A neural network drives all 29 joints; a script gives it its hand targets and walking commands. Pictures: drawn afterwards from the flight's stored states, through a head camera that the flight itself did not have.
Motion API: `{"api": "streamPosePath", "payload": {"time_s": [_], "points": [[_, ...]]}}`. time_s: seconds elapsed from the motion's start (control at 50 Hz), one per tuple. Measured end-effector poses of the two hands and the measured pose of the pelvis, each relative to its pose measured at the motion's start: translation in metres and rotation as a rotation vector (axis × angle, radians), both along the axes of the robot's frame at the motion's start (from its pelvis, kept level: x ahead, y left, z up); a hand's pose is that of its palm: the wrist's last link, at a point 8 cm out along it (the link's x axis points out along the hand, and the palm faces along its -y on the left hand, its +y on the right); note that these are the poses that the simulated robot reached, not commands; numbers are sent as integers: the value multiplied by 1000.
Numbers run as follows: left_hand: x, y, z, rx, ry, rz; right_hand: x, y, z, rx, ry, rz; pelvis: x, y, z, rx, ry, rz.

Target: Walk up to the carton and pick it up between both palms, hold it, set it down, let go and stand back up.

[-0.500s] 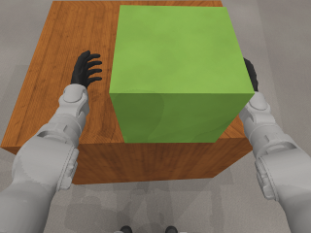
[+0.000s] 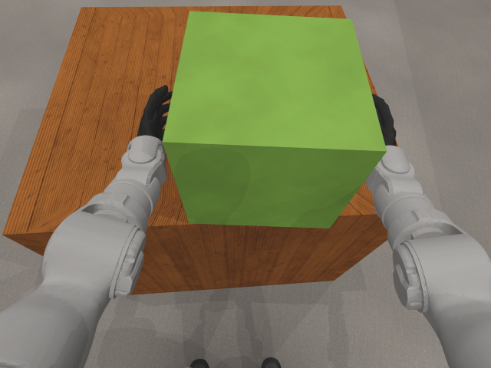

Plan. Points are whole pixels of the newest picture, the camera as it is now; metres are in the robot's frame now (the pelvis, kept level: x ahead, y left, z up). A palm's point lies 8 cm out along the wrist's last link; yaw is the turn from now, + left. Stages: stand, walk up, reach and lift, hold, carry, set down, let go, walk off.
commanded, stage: reach and lift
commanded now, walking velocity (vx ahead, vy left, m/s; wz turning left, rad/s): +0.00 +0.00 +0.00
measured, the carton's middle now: (265, 128) +0.53 -0.03 +0.03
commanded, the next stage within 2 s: none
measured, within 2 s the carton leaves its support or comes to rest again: leaves its support in 1.74 s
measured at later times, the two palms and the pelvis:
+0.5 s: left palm (151, 133) +0.48 +0.16 +0.07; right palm (375, 143) +0.47 -0.21 +0.07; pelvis +0.01 +0.00 +0.01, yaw +0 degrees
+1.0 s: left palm (153, 136) +0.48 +0.16 +0.06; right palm (376, 148) +0.46 -0.21 +0.06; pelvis +0.04 +0.00 +0.03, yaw +1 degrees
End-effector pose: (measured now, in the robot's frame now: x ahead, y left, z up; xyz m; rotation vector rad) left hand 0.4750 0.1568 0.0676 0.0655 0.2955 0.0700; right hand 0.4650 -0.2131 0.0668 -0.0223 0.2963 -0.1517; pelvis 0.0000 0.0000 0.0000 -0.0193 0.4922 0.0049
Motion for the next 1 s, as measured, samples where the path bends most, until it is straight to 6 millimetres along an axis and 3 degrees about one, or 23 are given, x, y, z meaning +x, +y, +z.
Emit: {"api": "streamPosePath", "payload": {"time_s": [0.56, 0.76, 1.0], "points": [[5, 3, -2, -41, -25, 11, 1, 6, 0, -30, -24, -5, 14, 1, 14, 7, -52, 7], [-1, 3, 0, -58, -62, 0, -8, 5, 0, -60, -87, 0, 26, 6, 25, 10, -154, 16], [5, 2, -9, -70, -76, 5, -4, 5, -3, -89, -75, -2, 38, 4, 28, 10, -163, 7]]}}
